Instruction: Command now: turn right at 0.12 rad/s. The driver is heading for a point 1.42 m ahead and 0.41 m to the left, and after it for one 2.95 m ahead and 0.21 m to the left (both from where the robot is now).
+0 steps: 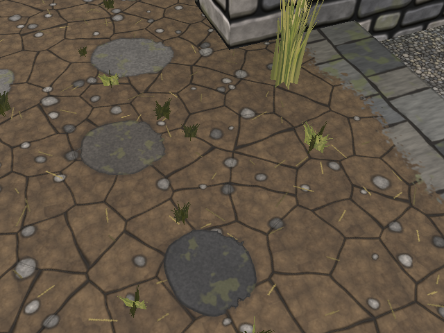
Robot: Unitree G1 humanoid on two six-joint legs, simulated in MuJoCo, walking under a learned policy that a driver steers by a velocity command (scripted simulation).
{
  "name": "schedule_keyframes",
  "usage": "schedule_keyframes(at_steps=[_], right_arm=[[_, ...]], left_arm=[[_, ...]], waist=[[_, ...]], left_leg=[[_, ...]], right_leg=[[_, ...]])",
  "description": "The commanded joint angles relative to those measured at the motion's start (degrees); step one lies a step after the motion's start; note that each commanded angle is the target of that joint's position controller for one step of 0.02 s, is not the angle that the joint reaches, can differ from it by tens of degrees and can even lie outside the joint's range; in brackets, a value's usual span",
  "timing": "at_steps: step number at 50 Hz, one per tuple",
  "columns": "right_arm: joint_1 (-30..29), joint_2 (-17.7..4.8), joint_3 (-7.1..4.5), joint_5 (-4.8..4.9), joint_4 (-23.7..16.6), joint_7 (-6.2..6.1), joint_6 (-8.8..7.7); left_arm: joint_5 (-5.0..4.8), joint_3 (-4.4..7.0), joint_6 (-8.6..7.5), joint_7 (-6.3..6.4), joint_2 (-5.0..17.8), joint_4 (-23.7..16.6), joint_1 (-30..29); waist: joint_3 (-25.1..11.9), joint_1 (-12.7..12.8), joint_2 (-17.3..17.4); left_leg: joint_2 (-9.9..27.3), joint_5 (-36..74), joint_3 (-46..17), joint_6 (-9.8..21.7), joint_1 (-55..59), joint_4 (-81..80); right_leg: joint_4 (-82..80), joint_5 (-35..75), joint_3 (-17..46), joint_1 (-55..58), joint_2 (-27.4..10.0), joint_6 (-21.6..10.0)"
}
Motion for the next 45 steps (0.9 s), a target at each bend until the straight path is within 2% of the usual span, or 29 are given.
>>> schedule_keyframes(at_steps=[1, 2, 3, 4, 5, 7, 9, 12, 15, 16, 17, 18, 19, 20, 21, 22, 23, 26, 27, 29, 31, 34, 37, 40, 41, 42, 43, 44, 45], right_arm=[[6.0, -4.4, -0.77, 0.77, -2.5, -0.48, -0.06], [4.0, -3.1, -0.18, 1.34, -2.6, -0.2, 0.23], [2.5, -4.5, -0.5, 1.87, -3.0, 0.11, 0.82], [1.1, -9.4, -2.07, 2.61, -4.2, 0.05, 1.62], [1.2, -12.1, -3.14, 2.63, -4.7, -0.26, 2.53], [2.3, -11.8, -3.64, 2.35, -5.6, -0.88, 3.53], [3.0, -10.6, -3.76, 2.6, -6.1, -1.37, 3.82], [3.4, -10.8, -4.51, 3.07, -6.8, -1.86, 4.47], [2.9, -11.0, -5.21, 3.43, -7.8, -2.34, 5.64], [2.0, -10.7, -5.23, 4.09, -8.2, -2.61, 6.06], [1.2, -9.9, -4.95, 4.72, -8.7, -2.75, 6.25], [2.5, -6.7, -3.97, 4.5, -9.0, -2.42, 6.15], [2.0, -2.8, -3.07, 4.31, -11.1, -1.71, 4.99], [0.7, -7.2, -3.96, 4.11, -12.1, -1.26, 3.68], [2.1, -9.5, -4.53, 3.69, -10.8, -0.82, 3.38], [4.7, -9.2, -4.57, 2.98, -9.0, -0.55, 3.34], [6.5, -8.0, -4.28, 2.52, -8.2, -0.16, 3.18], [5.0, -6.4, -3.57, 3.44, -9.4, 0.8, 2.62], [1.4, -6.7, -3.67, -2.78, -9.7, 3.37, 4.98], [0.9, -6.8, -3.86, -1.18, -9.8, 5.24, 6.41], [0.2, -6.7, -3.87, -0.6, -9.4, 5.66, 6.25], [-3.0, -6.2, -3.58, -1.04, -9.4, 5.75, 5.35], [-8.9, -5.4, -2.67, -1.07, -11.0, 6.64, 4.41], [-13.6, -3.6, -1.18, -1.03, -13.3, 7.0, 3.7], [-11.4, -3.2, -0.91, -1.11, -12.9, 6.5, 3.55], [-6.5, -3.7, -1.23, -1.16, -11.7, 5.58, 3.31], [5.6, -5.4, -2.21, -0.88, -8.7, 4.44, 2.7], [20.7, -8.6, -3.69, -1.35, -4.3, 3.23, 1.8], [26.1, -17.0, -5.57, -2.75, -3.1, 1.7, 1.17]], left_arm=[[0.23, 2.29, -1.03, -0.17, 8.6, -2.9, 5.4], [0.29, 2.14, -0.25, -0.09, 7.5, -1.9, 3.6], [0.48, 2.17, 0.49, -0.02, 6.7, -1.5, 2.4], [0.36, 2.58, 0.89, 0.15, 7.2, -2.2, 0.9], [-0.07, 2.46, 0.87, 0.21, 6.1, -2.3, 0.3], [-0.67, 2.07, 0.28, 0.47, 4.0, -2.1, -0.2], [-0.74, 2.05, -0.37, 0.81, 3.5, -1.9, -0.9], [-0.98, 2.26, -1.56, 0.52, 3.9, -1.8, -1.9], [-1.59, 2.8, -3.01, -0.71, 5.1, -1.1, -0.6], [-1.87, 3.17, -3.49, -1.18, 5.7, -0.1, 2.5], [-2.08, 3.82, -3.71, -1.33, 6.8, 1.1, 5.9], [-1.73, 5.03, -3.65, -0.86, 10.9, 1.3, 9.4], [0.32, 5.6, -3.88, -1.24, 15.4, 0.4, 7.6], [2.39, 5.35, -5.09, -1.48, 14.5, -1.2, 1.8], [1.2, 4.42, -5.89, -0.95, 10.7, -2.3, -1.9], [-0.06, 3.77, -6.33, -0.62, 8.8, -2.6, -2.3], [-0.59, 3.39, -6.59, -0.47, 8.2, -2.5, -1.6], [0.43, 2.83, -7.73, -1.07, 8.2, -1.0, 3.8], [3.01, 2.91, -6.63, -2.26, 9.9, 0.9, 7.3], [2.54, 2.98, -6.39, -2.9, 9.9, 1.1, 7.8], [2.42, 2.59, -7.03, -2.92, 9.0, 2.5, 10.3], [2.44, 2.53, -7.72, -2.68, 8.9, 4.8, 13.4], [2.24, 2.19, -7.8, -2.29, 7.9, 7.2, 15.5], [2.02, 1.88, -7.16, -1.83, 8.1, 11.2, 19.2], [1.74, 1.74, -6.7, -1.83, 8.6, 12.5, 18.4], [1.34, 1.85, -6.39, -1.85, 10.2, 13.7, 18.5], [1.01, 2.06, -6.14, -1.87, 12.1, 14.5, 17.7], [0.19, 2.0, -6.36, -1.98, 12.7, 13.4, 13.7], [-1.09, -0.31, -6.83, -3.62, 3.2, 9.1, 15.6]], waist=[[-12.1, -0.2, 13.1], [-9.3, 0.2, 9.4], [-6.5, 0.4, 7.7], [-3.5, 0.3, 7.9], [-2.5, 0.2, 8.2], [-3.3, -0.3, 8.9], [-5.0, -0.6, 10.3], [-6.5, -0.8, 11.6], [-6.8, -0.1, 12.8], [-8.6, 1.9, 11.9], [-8.2, 4.1, 10.8], [-8.6, 4.9, 3.0], [-5.2, 3.4, -12.1], [0.6, 1.0, -11.5], [2.8, -0.1, -8.7], [1.7, -0.2, -6.4], [0.9, -0.1, -5.3], [3.0, 2.1, -4.3], [5.2, 2.3, 0.7], [7.0, 2.6, -3.9], [7.8, 3.1, -5.0], [9.4, 3.9, -4.1], [11.1, 5.2, -4.5], [12.1, 6.0, -5.3], [10.7, 3.7, -5.9], [6.6, 0.8, -7.4], [0.0, -5.6, -8.0], [-7.8, -14.3, -6.0], [-19.8, -12.1, 11.1]], left_leg=[[24.9, 37.5, -29.1, 18.9, 23.8, -6.9], [20.7, 28.7, -25.7, 15.7, 20.0, -7.6], [17.4, 21.7, -23.0, 13.3, 16.4, -8.5], [15.6, 15.8, -22.7, 12.2, 13.8, -9.9], [13.7, 12.0, -21.9, 11.5, 11.9, -11.3], [11.4, 8.7, -21.3, 11.0, 11.6, -12.3], [10.9, 7.2, -22.5, 10.9, 12.9, -12.4], [10.4, 4.6, -25.3, 10.4, 12.7, -12.6], [9.6, 2.9, -28.5, 9.3, 11.5, -12.2], [8.0, -9.9, -28.2, 7.8, 8.2, -12.3], [5.0, -23.3, -26.3, 4.8, -1.2, -10.9], [-0.1, -30.8, -19.6, 1.2, -15.2, 1.0], [-5.4, -23.1, -11.1, 0.7, -26.2, 18.1], [1.3, -16.6, -11.3, 0.7, -30.5, 25.0], [2.6, -11.2, -9.5, 0.0, -31.5, 29.1], [3.1, -7.7, -7.8, -1.2, -30.9, 33.5], [3.8, -4.8, -6.3, -2.0, -30.6, 38.4], [6.2, 1.7, -4.1, -2.7, -33.1, 45.9], [4.3, 1.0, -1.7, -2.4, -30.6, 46.1], [4.6, 4.0, -1.9, -2.7, -31.2, 45.1], [4.0, 6.0, -3.9, -2.3, -32.1, 42.3], [3.2, 5.2, -5.1, -0.9, -35.2, 34.7], [4.2, 2.7, -0.6, 1.2, -32.7, 23.3], [4.7, -4.2, 6.5, 4.6, -25.7, 13.1], [3.5, -8.1, 9.3, 6.5, -18.2, 9.0], [-0.1, -11.8, 11.7, 8.0, -7.5, 8.2], [-3.2, -10.8, 11.4, 8.9, 8.5, 7.3], [0.6, -6.6, 4.5, 9.5, 30.5, 3.8], [21.0, -34.7, -22.1, 9.9, 52.5, -2.8]], right_leg=[[19.3, -15.4, -1.1, -12.8, -4.4, 6.3], [20.9, -11.9, -3.7, -12.6, -6.9, 7.9], [19.9, -9.1, -6.2, -12.9, -7.5, 8.8], [18.6, -6.9, -8.4, -14.3, -7.1, 8.8], [16.9, -5.6, -9.9, -13.8, -6.2, 8.7], [12.7, -3.6, -11.0, -12.3, -5.0, 8.3], [8.6, -1.5, -10.4, -11.3, -4.7, 7.7], [1.5, 2.3, -9.5, -8.3, -4.1, 6.7], [-7.5, 6.1, -9.4, -3.7, -3.7, 5.4], [-13.9, 9.7, -10.0, 2.2, -4.3, 4.2], [-19.5, 11.9, -10.5, 12.2, -6.7, 2.3], [-22.4, 0.3, -0.2, 23.3, -18.4, -1.3], [-29.4, -15.7, 20.1, 19.6, -31.2, -6.0], [-31.3, -20.3, 23.2, 12.9, -33.8, -8.1], [-31.1, -16.6, 16.4, 12.5, -30.5, -6.2], [-30.4, -11.0, 10.4, 13.9, -27.4, -4.0], [-29.7, -6.4, 5.4, 14.1, -25.4, -2.7], [-30.1, -0.3, -3.7, 12.1, -23.5, -2.6], [-32.0, -2.9, -5.8, 6.1, -23.1, -1.9], [-32.6, -1.9, -9.8, 5.6, -22.7, -0.9], [-33.4, -2.3, -10.0, 7.0, -23.5, -1.7], [-34.9, -1.3, -11.4, 13.4, -25.7, -3.9], [-37.1, 4.8, -16.0, 17.3, -26.8, -4.6], [-37.1, 22.7, -19.5, 20.4, -28.3, -5.8], [-33.5, 38.5, -21.3, 19.9, -27.3, -5.6], [-25.9, 61.1, -22.2, 18.8, -27.3, -5.8], [-12.8, 76.2, -22.6, 14.4, -27.4, -5.6], [5.0, 67.1, -23.3, 1.0, -24.2, -4.4], [28.8, 16.9, -21.2, -21.5, -15.0, -3.3]])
